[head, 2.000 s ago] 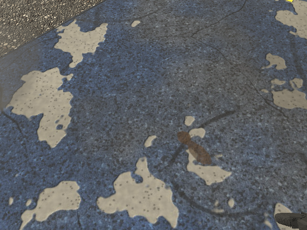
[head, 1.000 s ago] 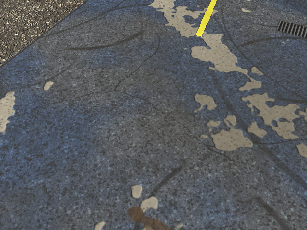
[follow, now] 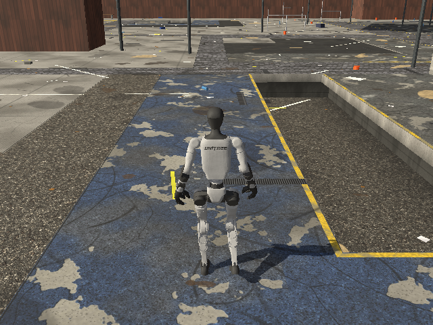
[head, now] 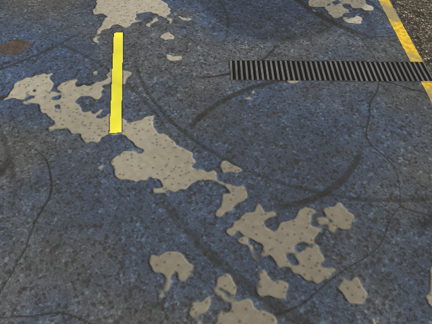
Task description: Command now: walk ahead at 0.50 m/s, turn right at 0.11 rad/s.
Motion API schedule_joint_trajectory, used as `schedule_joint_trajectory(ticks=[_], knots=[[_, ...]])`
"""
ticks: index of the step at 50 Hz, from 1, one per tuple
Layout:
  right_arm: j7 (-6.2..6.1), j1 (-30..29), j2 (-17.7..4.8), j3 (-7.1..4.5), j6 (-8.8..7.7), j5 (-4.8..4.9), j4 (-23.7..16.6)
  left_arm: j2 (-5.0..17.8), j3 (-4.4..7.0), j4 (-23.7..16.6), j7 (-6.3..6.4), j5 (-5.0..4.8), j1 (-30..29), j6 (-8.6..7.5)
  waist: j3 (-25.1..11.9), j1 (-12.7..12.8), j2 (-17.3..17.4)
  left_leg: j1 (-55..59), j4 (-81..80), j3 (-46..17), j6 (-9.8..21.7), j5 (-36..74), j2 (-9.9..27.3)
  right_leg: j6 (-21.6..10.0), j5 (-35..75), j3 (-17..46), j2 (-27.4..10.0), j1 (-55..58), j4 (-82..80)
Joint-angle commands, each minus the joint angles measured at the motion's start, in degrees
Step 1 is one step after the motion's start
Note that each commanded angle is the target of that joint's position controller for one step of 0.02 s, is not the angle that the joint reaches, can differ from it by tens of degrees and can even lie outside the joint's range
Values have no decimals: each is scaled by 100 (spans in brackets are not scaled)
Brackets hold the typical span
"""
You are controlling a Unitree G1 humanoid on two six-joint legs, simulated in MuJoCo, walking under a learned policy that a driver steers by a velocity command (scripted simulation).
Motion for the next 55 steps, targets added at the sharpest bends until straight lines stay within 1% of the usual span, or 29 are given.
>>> schedule_joint_trajectory(ticks=[1, 4, 9, 13, 16, 17, 18, 19, 20, 21, 22, 23, 24, 25, 28, 30, 33, 35, 37, 38, 39, 40, 41, 42, 43, 45, 47, 51, 55], knots=[[-29, 177, -571, -108, -61, -20, -218, 497, 160, -479, -7, 35, -148, -116, -170, -40, 718, 1119, -1644, -1977, 968, 105, 1514, 61, 479, 127, -642, -1315, -281], [-68, 339, -792, -160, -87, 54, -81, 327, 95, -600, 8, 87, -485, -99, -65, -69, 606, 1068, -1846, -1466, 1083, 1064, 1503, 224, 923, -34, -730, -1555, -1056], [-133, 730, -937, -172, 13, 126, 125, 118, -2, -790, -90, 57, -1430, -204, 57, -402, 539, 1114, -1891, -702, 812, 1463, 1196, 271, 2508, -309, -535, -1160, -2918], [-156, 1168, -988, -174, 130, 149, 354, 160, 0, -988, -222, -11, -2061, -264, 229, -575, 537, 1688, -1708, -789, 782, 1500, 1485, 163, 2585, -346, -379, -1180, -3557], [-202, 1196, -1100, -217, 235, 159, 441, 313, 52, -1041, -301, -6, -2060, -292, 154, -384, 626, 2232, -1273, -843, 651, 2269, 1713, -61, 1946, -363, -267, -980, -3836], [-220, 1119, -1171, -236, 259, 158, 432, 439, 110, -971, -297, 12, -1768, -295, -47, -181, 700, 2291, -903, -779, 587, 3116, 1682, -165, 1752, -472, -131, -498, -3893], [-235, 1004, -1167, -225, 289, 159, 412, 632, 220, -772, -267, 33, -1085, -293, -480, 223, 668, 2150, -116, -576, 465, 3909, 1491, -336, 1862, -622, 14, 500, -4069], [-253, 951, -1024, -153, 289, 100, 320, 925, 342, -524, -206, 74, -136, -278, -1179, 641, 555, 1394, 1083, -396, 288, 3523, 1235, -596, 2067, -317, -326, 2077, -3860], [-239, 1391, -466, 35, 199, -13, 96, 1524, 461, -451, -149, 239, 541, -253, -2139, 590, -568, -715, 3299, -94, -123, 1198, 455, -1367, 2550, 1865, -1873, 4414, -3694], [-198, 1637, -370, 92, 96, 32, 240, 1257, 397, -369, -155, 144, 619, -209, -2723, 533, -1348, -1765, 4538, -643, -304, -2406, -103, -1962, 2830, 3562, -2519, 4898, -4378], [-168, 1207, -975, -72, 36, 162, 175, 891, 266, -422, -147, 98, 254, -182, -1901, 580, -772, -2154, 4938, -912, -298, -2364, 237, -1713, 3273, 2780, -2283, 4190, -4435], [-165, 778, -967, -78, 24, 212, 65, 706, 198, -456, -137, 102, -148, -173, -1252, 425, -469, -2160, 4779, -736, -317, -2029, 490, -1517, 4135, 1823, -2019, 3376, -4420], [-187, 587, -877, -76, 62, 137, 48, 534, 141, -429, -169, 105, -487, -183, -812, 222, -74, -2022, 4360, -589, -377, -1759, 684, -1355, 4662, 1250, -1706, 2609, -4555], [-213, 593, -844, -109, 141, 72, 62, 410, 106, -433, -184, 110, -727, -203, -639, 26, -95, -1713, 3963, -572, -422, -1551, 838, -1234, 4744, 910, -1518, 2059, -4739], [-258, 926, -447, -31, 363, 32, 171, 458, 113, -270, -192, 198, -1043, -272, -607, -329, -285, -734, 3146, -446, -633, -1000, 812, -1285, 5283, 279, -1287, 1013, -5119], [-285, 720, -349, 15, 400, -19, 111, 567, 137, -153, -144, 201, -1196, -263, -609, -351, -358, -470, 2291, -388, -658, -452, 798, -1216, 5333, -92, -1140, 799, -5155], [-268, 232, -408, 17, 406, -11, 41, 667, 148, 106, -82, 189, -949, -178, -718, -109, -322, -240, 1451, -345, -614, 471, 701, -1098, 4898, -209, -1081, 998, -5148], [-261, -24, -483, -9, 423, 0, -21, 681, 132, 276, -75, 168, -844, -120, -663, -27, -274, -179, 1107, -404, -551, 528, 677, -1061, 4391, -92, -1166, 1133, -5085], [-256, -170, -548, -42, 429, -28, -71, 685, 117, 400, -74, 127, -862, -61, -570, -41, -261, -42, 719, -406, -430, 406, 631, -993, 3758, 54, -1221, 1181, -4895], [-253, -112, -544, -57, 423, -56, -49, 643, 94, 439, -67, 81, -943, -34, -548, -145, -222, 229, 303, -342, -341, 624, 576, -879, 3313, 62, -1143, 1127, -4705], [-262, -56, -608, -85, 412, -96, -17, 514, 48, 509, -61, 54, -849, -24, -535, -186, -123, 592, -191, -366, -229, 1148, 574, -662, 2765, 61, -940, 1066, -4479], [-304, -59, -865, -136, 402, -123, -51, 334, -15, 572, -52, 148, -581, -41, -634, -68, 255, 1071, -323, -803, -96, 2659, 1010, -350, 2066, -66, -622, 928, -4158], [-354, -251, -1136, -181, 444, -113, -119, 240, -32, 719, -59, 249, 125, -72, -870, 390, 941, 1661, -42, -1222, 316, 3348, 1506, -76, 726, -270, -208, 542, -3969], [-339, -394, -689, -86, 497, -84, -92, 131, -83, 795, -5, 225, 136, -26, -1007, 337, 1171, 1447, -109, -1347, 594, 2531, 1556, 107, 268, -383, -154, 679, -4033], [-284, -563, -473, -42, 524, -39, -102, 298, -63, 777, 38, 198, -177, 63, -767, 234, 968, 1038, -203, -1269, 480, 1680, 1308, 156, 431, -379, -175, 874, -4216], [-212, -654, -478, -31, 510, -32, -87, 490, -5, 840, 105, 150, -436, 235, -474, 112, 714, 752, -141, -935, 191, 1253, 957, 111, 692, -373, -184, 912, -4243], [-193, -597, -568, -60, 447, -23, 27, 492, -3, 904, 125, 166, -413, 311, -486, 117, 666, 750, -78, -850, 126, 1501, 886, 98, 990, -313, -250, 1086, -4277], [-227, -567, -513, -57, 414, -4, 223, 463, 11, 1126, 145, 120, -447, 304, -663, 61, 414, 1046, 161, -724, 175, 2361, 814, 128, 1646, -301, -305, 1276, -4212], [-249, -685, -492, -66, 456, 9, 385, 399, 15, 1337, 168, 110, -471, 359, -585, 75, 262, 1029, 151, -676, 221, 2229, 767, 161, 1608, -337, -297, 1345, -4231]])
Keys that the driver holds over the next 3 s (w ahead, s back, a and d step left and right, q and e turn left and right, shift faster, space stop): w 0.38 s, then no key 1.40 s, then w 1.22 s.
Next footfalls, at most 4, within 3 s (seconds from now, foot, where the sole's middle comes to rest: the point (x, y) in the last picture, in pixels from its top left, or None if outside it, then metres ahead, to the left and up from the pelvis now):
0.38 right None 0.39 -0.14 -0.77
0.78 left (191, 317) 0.50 0.09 -0.77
2.54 right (258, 212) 0.88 -0.13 -0.77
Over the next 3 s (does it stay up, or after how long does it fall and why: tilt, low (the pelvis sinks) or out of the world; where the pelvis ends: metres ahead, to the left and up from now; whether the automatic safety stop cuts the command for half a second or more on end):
stays up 0.94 -0.04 0.01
